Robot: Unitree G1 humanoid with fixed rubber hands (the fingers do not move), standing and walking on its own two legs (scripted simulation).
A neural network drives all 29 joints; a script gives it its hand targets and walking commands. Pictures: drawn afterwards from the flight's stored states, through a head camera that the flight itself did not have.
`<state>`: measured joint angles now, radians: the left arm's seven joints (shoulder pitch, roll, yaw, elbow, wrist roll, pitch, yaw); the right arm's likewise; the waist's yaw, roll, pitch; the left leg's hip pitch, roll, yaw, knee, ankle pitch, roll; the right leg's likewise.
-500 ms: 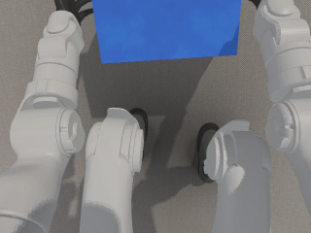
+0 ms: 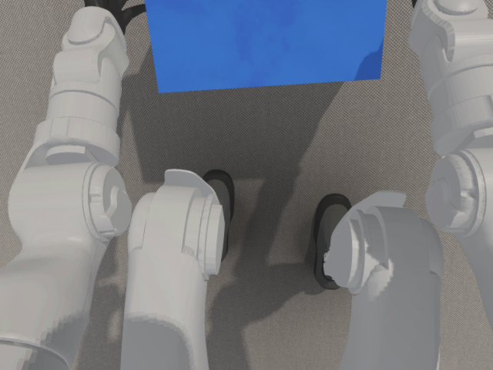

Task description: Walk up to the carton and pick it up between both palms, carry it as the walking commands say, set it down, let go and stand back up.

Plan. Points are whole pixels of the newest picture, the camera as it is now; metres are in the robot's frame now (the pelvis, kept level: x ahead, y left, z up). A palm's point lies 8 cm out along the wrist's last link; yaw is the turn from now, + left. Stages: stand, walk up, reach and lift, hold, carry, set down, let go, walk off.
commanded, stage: set down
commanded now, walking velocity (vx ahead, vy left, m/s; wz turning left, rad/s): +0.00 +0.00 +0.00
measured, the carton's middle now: (263, 20) +0.53 +0.07 -0.27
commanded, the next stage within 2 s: none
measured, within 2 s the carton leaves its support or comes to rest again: neither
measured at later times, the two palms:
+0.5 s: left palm (111, 9) +0.51 +0.26 -0.18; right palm out of the picture +0.56 -0.12 -0.19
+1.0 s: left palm (95, 22) +0.49 +0.28 -0.19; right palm out of the picture +0.55 -0.13 -0.20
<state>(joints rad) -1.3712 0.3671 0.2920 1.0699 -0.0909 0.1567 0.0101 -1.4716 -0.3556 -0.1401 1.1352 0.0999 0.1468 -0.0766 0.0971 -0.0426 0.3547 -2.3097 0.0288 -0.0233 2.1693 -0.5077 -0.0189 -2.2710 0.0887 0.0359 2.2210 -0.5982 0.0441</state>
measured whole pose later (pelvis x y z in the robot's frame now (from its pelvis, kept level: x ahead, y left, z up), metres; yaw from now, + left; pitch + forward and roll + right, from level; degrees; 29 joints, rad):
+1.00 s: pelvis +0.00 +0.00 -0.01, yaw +1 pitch +35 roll +0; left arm -1.39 0.44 0.21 1.22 -0.24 -0.01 0.05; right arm -1.47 -0.42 0.00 1.15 0.20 0.06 -0.09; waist 0.09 0.00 0.42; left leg -2.31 0.04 0.00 2.20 -0.50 0.00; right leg -2.26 0.05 0.03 2.26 -0.61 0.04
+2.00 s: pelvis +0.02 +0.00 +0.13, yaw +1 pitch +47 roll -1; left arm -1.11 0.43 0.33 0.80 -0.16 0.20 -0.05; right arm -1.22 -0.43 -0.20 0.86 0.10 0.24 0.01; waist 0.09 -0.03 0.00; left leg -2.07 0.00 -0.03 1.71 -0.45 -0.01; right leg -2.02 0.02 0.01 1.74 -0.55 0.02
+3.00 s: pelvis +0.08 +0.01 +0.34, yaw +3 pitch +35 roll -1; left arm -0.49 0.33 0.23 0.58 -0.03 0.13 -0.15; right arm -0.54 -0.24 -0.20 0.57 -0.02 0.16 0.00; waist 0.05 -0.01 -0.05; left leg -1.21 -0.02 -0.03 0.85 -0.26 0.00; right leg -1.16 0.01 0.04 0.87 -0.33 0.03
